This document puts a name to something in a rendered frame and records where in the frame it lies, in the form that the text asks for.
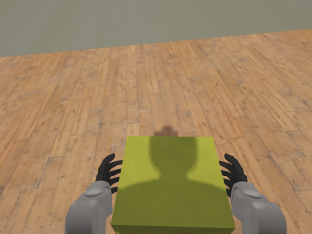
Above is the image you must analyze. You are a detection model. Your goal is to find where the right robot hand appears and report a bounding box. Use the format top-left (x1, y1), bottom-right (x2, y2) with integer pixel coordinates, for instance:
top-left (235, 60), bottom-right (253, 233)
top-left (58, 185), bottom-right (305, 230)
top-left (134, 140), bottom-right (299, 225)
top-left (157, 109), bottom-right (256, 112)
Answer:
top-left (219, 153), bottom-right (248, 198)

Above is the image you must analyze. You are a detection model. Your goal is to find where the robot right forearm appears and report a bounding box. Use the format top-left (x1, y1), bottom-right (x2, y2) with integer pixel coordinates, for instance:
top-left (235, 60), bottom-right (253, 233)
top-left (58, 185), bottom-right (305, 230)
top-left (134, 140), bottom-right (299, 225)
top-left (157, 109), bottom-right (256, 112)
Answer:
top-left (230, 181), bottom-right (287, 234)

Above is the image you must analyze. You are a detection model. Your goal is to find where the robot left forearm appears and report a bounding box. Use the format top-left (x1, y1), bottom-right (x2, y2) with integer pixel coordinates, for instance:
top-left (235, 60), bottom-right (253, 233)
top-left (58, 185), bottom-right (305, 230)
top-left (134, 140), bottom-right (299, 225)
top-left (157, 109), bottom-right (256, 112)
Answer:
top-left (64, 180), bottom-right (113, 234)

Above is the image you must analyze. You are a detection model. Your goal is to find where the left robot hand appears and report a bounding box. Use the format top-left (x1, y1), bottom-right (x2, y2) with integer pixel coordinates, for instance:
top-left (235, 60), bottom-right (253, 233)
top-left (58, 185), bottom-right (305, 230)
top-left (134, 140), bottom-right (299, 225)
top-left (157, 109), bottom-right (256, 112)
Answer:
top-left (95, 153), bottom-right (123, 194)

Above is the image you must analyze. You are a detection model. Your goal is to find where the carton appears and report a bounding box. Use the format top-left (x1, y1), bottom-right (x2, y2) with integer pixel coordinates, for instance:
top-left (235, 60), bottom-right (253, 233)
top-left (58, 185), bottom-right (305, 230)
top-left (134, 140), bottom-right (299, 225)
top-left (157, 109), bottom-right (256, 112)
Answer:
top-left (111, 136), bottom-right (236, 234)

